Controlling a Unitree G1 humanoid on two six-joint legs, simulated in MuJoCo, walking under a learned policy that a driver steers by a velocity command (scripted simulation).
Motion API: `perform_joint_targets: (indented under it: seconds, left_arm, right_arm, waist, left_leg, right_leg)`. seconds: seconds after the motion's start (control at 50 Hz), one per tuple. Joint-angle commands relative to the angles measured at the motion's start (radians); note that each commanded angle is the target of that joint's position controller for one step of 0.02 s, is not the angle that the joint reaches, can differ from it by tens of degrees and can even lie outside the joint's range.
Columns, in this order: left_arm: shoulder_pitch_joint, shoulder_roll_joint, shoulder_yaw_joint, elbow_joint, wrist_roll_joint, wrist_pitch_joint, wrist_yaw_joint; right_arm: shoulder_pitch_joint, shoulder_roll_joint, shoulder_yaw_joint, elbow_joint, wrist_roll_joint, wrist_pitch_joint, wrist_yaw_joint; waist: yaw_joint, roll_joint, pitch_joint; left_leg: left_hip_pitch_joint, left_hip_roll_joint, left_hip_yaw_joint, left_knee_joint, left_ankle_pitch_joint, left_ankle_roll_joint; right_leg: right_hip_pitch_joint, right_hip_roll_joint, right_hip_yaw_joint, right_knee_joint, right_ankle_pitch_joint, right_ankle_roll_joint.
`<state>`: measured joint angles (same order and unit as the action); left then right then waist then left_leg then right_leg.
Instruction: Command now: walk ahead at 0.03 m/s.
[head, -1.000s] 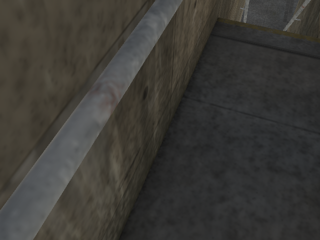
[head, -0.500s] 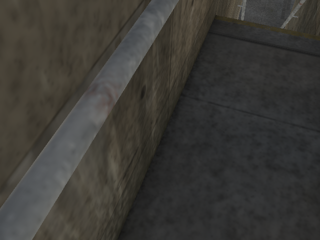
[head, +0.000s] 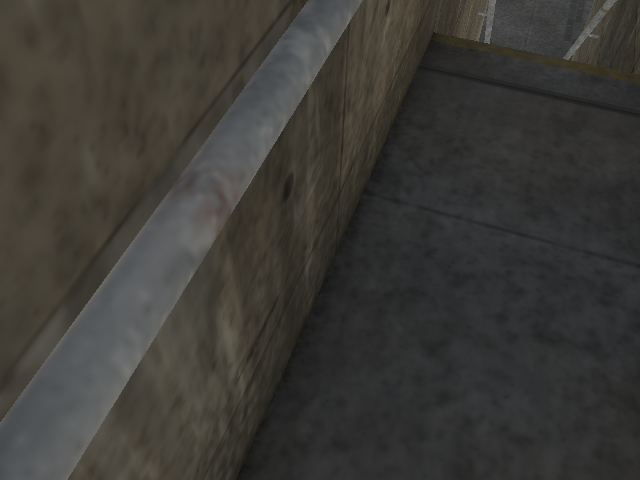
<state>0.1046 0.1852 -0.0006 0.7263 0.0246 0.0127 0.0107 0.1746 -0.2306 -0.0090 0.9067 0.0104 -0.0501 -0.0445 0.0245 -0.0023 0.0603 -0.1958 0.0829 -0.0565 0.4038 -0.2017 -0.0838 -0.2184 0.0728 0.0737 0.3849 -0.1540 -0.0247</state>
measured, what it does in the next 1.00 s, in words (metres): stands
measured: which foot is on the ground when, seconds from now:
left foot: down 0.00-1.00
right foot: down 0.00-1.00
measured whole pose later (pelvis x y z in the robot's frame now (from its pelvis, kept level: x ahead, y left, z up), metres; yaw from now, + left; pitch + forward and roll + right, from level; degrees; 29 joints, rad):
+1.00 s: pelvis +0.01 +0.00 +0.00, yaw +0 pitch -1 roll -1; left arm 0.11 0.19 0.00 0.72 0.03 0.04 0.02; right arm 0.19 -0.24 -0.01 0.91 0.00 -0.07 -0.02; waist 0.02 0.00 0.06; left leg -0.17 0.09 -0.06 0.38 -0.20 -0.09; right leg -0.19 0.08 0.08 0.36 -0.15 -0.02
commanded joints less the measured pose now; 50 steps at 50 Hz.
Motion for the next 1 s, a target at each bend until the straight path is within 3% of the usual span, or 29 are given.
perform_joint_targets:
  seconds: [0.02,0.04,0.06,0.08,0.16,0.18,0.2,0.24,0.26,0.3,0.36,0.38,0.4,0.44,0.46,0.54,0.56,0.58,0.6,0.62,0.72,0.76,0.78,0.8,0.86,0.88,0.92,0.98,1.0]
  left_arm:
    - [-0.041,0.047,-0.002,-0.056,-0.007,-0.059,-0.012]
    - [-0.046,0.047,-0.005,-0.056,-0.009,-0.062,-0.012]
    - [-0.037,0.115,0.024,-0.069,-0.017,-0.02,-0.004]
    - [-0.052,0.127,0.03,-0.081,-0.018,0.012,0.013]
    - [-0.038,0.105,0.037,-0.093,0.006,0.049,0.026]
    - [-0.042,0.042,0.008,-0.079,0.008,-0.006,0.002]
    - [-0.038,0.034,0.0,-0.066,0.002,-0.034,-0.007]
    - [-0.044,0.045,-0.002,-0.058,-0.007,-0.058,-0.012]
    - [-0.037,0.121,0.03,-0.064,-0.022,-0.024,-0.008]
    - [-0.054,0.109,0.032,-0.088,-0.003,0.025,0.013]
    - [-0.04,0.108,0.04,-0.091,0.005,0.045,0.022]
    - [-0.042,0.042,0.009,-0.078,0.007,-0.009,0.0]
    - [-0.037,0.036,0.001,-0.065,0.001,-0.036,-0.008]
    - [-0.042,0.048,0.0,-0.057,-0.007,-0.059,-0.013]
    - [-0.035,0.124,0.031,-0.063,-0.022,-0.024,-0.008]
    - [-0.039,0.107,0.036,-0.089,0.004,0.044,0.023]
    - [-0.042,0.042,0.007,-0.075,0.007,-0.008,0.001]
    - [-0.013,0.047,0.008,-0.096,-0.004,-0.019,-0.008]
    - [-0.017,0.042,0.002,-0.049,-0.003,-0.043,-0.011]
    - [-0.02,0.125,0.034,-0.068,-0.019,-0.017,-0.007]
    - [-0.037,0.11,0.042,-0.093,0.005,0.044,0.02]
    - [-0.035,0.113,0.047,-0.085,-0.004,0.037,0.018]
    - [-0.046,0.035,0.012,-0.08,0.006,-0.014,-0.002]
    - [-0.037,0.03,0.004,-0.065,0.0,-0.039,-0.01]
    - [-0.045,0.052,0.0,-0.057,-0.01,-0.062,-0.014]
    - [-0.029,0.131,0.03,-0.064,-0.023,-0.026,-0.008]
    - [-0.048,0.12,0.033,-0.088,-0.002,0.024,0.013]
    - [-0.035,0.114,0.039,-0.089,0.003,0.042,0.022]
    - [-0.036,0.044,0.009,-0.073,0.006,-0.012,-0.001]
  right_arm:
    - [0.005,-0.063,-0.009,-0.057,0.01,0.007,-0.022]
    - [0.01,-0.072,-0.012,-0.055,0.007,0.008,-0.023]
    - [0.09,-0.196,-0.037,-0.045,-0.036,-0.018,-0.004]
    - [0.041,-0.201,-0.045,-0.044,-0.045,-0.029,0.013]
    - [-0.004,-0.135,-0.032,-0.045,-0.022,-0.035,0.026]
    - [-0.059,-0.018,-0.003,-0.05,0.014,-0.008,0.001]
    - [-0.026,-0.018,0.0,-0.06,0.016,0.003,-0.012]
    - [0.007,-0.062,-0.01,-0.056,0.009,0.009,-0.023]
    - [0.103,-0.198,-0.04,-0.036,-0.032,-0.02,-0.007]
    - [0.016,-0.173,-0.039,-0.046,-0.034,-0.036,0.017]
    - [0.002,-0.144,-0.034,-0.046,-0.025,-0.036,0.024]
    - [-0.054,-0.025,-0.005,-0.05,0.014,-0.009,0.001]
    - [-0.022,-0.024,-0.001,-0.059,0.017,0.002,-0.012]
    - [0.01,-0.066,-0.011,-0.055,0.01,0.008,-0.022]
    - [0.105,-0.204,-0.041,-0.037,-0.032,-0.02,-0.006]
    - [0.003,-0.146,-0.033,-0.045,-0.024,-0.038,0.026]
    - [-0.053,-0.022,-0.003,-0.05,0.015,-0.01,0.002]
    - [-0.116,0.008,0.023,-0.088,0.0,-0.004,-0.005]
    - [-0.015,-0.062,-0.011,-0.062,0.016,0.0,-0.015]
    - [0.107,-0.209,-0.041,-0.038,-0.024,-0.024,-0.002]
    - [0.004,-0.144,-0.034,-0.047,-0.024,-0.035,0.022]
    - [0.016,-0.156,-0.038,-0.038,-0.021,-0.042,0.022]
    - [-0.043,-0.03,-0.008,-0.046,0.016,-0.009,-0.001]
    - [-0.015,-0.029,-0.003,-0.056,0.018,0.002,-0.012]
    - [0.016,-0.08,-0.015,-0.052,0.008,0.009,-0.021]
    - [0.099,-0.215,-0.042,-0.038,-0.034,-0.023,-0.002]
    - [0.015,-0.185,-0.04,-0.045,-0.035,-0.038,0.024]
    - [0.004,-0.151,-0.035,-0.043,-0.025,-0.038,0.028]
    - [-0.048,-0.031,-0.007,-0.045,0.017,-0.009,0.003]
  waist:
    - [-0.013,-0.007,-0.091]
    - [-0.016,-0.011,-0.099]
    - [-0.031,-0.036,-0.176]
    - [-0.017,-0.029,-0.131]
    - [0.011,0.029,-0.071]
    - [0.028,0.028,-0.015]
    - [0.0,-0.001,-0.056]
    - [-0.013,-0.012,-0.088]
    - [-0.034,-0.04,-0.162]
    - [-0.001,-0.005,-0.105]
    - [0.009,0.018,-0.071]
    - [0.026,0.027,-0.019]
    - [0.0,0.003,-0.059]
    - [-0.014,-0.009,-0.09]
    - [-0.035,-0.039,-0.163]
    - [0.009,0.021,-0.086]
    - [0.027,0.036,-0.021]
    - [0.056,0.011,-0.015]
    - [-0.009,0.042,-0.095]
    - [-0.038,-0.017,-0.179]
    - [0.007,0.014,-0.07]
    - [0.004,0.003,-0.069]
    - [0.02,0.009,-0.015]
    - [-0.002,-0.006,-0.056]
    - [-0.017,-0.012,-0.1]
    - [-0.033,-0.04,-0.179]
    - [0.002,0.0,-0.111]
    - [0.011,0.02,-0.075]
    - [0.027,0.03,-0.02]
  left_leg:
    - [0.078,0.023,-0.015,-0.017,0.088,0.045]
    - [0.079,0.025,-0.016,-0.014,0.091,0.048]
    - [0.04,0.07,-0.054,-0.066,0.002,0.046]
    - [-0.03,0.067,-0.055,-0.082,0.0,0.044]
    - [-0.084,0.067,-0.065,-0.114,-0.056,0.044]
    - [-0.019,0.006,-0.014,-0.048,0.036,0.033]
    - [0.062,0.012,-0.008,-0.029,0.069,0.034]
    - [0.079,0.021,-0.014,-0.018,0.082,0.045]
    - [0.04,0.061,-0.046,-0.062,-0.018,0.042]
    - [-0.05,0.067,-0.058,-0.092,-0.031,0.043]
    - [-0.074,0.068,-0.064,-0.113,-0.047,0.042]
    - [-0.011,0.009,-0.015,-0.051,0.046,0.033]
    - [0.067,0.014,-0.01,-0.032,0.078,0.033]
    - [0.083,0.022,-0.015,-0.02,0.089,0.044]
    - [0.044,0.063,-0.047,-0.066,-0.014,0.04]
    - [-0.07,0.069,-0.062,-0.111,-0.034,0.04]
    - [-0.016,0.01,-0.017,-0.054,0.049,0.031]
    - [0.06,0.064,-0.075,-0.067,0.212,0.048]
    - [0.102,0.034,-0.015,-0.015,0.135,0.044]
    - [0.064,0.067,-0.045,-0.069,0.002,0.038]
    - [-0.061,0.067,-0.059,-0.112,-0.042,0.037]
    - [-0.055,0.063,-0.054,-0.109,-0.052,0.033]
    - [0.009,0.009,-0.013,-0.051,0.058,0.03]
    - [0.08,0.017,-0.009,-0.034,0.089,0.031]
    - [0.092,0.026,-0.014,-0.02,0.107,0.044]
    - [0.048,0.069,-0.049,-0.069,0.005,0.037]
    - [-0.046,0.071,-0.059,-0.103,-0.018,0.035]
    - [-0.065,0.07,-0.063,-0.125,-0.032,0.033]
    - [-0.004,0.011,-0.013,-0.058,0.06,0.027]
  right_leg:
    - [-0.059,-0.096,0.07,-0.074,0.04,-0.013]
    - [-0.058,-0.096,0.071,-0.068,0.048,-0.013]
    - [0.105,-0.116,0.123,-0.048,0.075,0.007]
    - [0.136,-0.116,0.123,-0.04,0.105,0.004]
    - [0.153,-0.121,0.13,-0.062,0.08,0.01]
    - [-0.027,-0.111,0.08,-0.095,0.041,-0.011]
    - [-0.065,-0.104,0.08,-0.1,0.016,-0.014]
    - [-0.063,-0.096,0.071,-0.078,0.031,-0.013]
    - [0.092,-0.117,0.125,-0.057,0.046,0.004]
    - [0.137,-0.122,0.13,-0.053,0.089,0.013]
    - [0.15,-0.119,0.13,-0.067,0.088,0.012]
    - [-0.022,-0.11,0.079,-0.098,0.053,-0.011]
    - [-0.056,-0.103,0.079,-0.101,0.03,-0.014]
    - [-0.056,-0.096,0.071,-0.08,0.04,-0.013]
    - [0.098,-0.118,0.124,-0.059,0.055,0.005]
    - [0.159,-0.122,0.131,-0.06,0.105,0.013]
    - [-0.014,-0.112,0.078,-0.095,0.061,-0.011]
    - [-0.109,-0.082,0.053,-0.134,-0.043,-0.018]
    - [-0.04,-0.1,0.071,-0.085,0.044,-0.016]
    - [0.112,-0.117,0.126,-0.063,0.091,0.005]
    - [0.148,-0.121,0.131,-0.079,0.098,0.014]
    - [0.144,-0.125,0.134,-0.085,0.079,0.013]
    - [-0.028,-0.111,0.081,-0.114,0.057,-0.011]
    - [-0.054,-0.103,0.079,-0.112,0.043,-0.014]
    - [-0.043,-0.098,0.072,-0.08,0.065,-0.013]
    - [0.118,-0.121,0.125,-0.054,0.092,0.008]
    - [0.16,-0.126,0.131,-0.054,0.127,0.016]
    - [0.168,-0.123,0.13,-0.071,0.123,0.014]
    - [-0.002,-0.112,0.078,-0.098,0.088,-0.01]
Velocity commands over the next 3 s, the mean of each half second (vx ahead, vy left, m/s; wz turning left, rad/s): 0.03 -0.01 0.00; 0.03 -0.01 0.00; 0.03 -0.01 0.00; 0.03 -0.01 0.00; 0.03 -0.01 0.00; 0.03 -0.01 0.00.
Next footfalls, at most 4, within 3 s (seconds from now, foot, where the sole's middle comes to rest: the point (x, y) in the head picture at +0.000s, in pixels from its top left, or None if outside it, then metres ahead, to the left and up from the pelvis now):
none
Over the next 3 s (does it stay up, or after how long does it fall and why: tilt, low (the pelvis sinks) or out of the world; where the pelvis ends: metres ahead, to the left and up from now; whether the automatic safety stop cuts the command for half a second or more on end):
stays up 0.01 0.00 0.00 its command is cut before an obstacle from the start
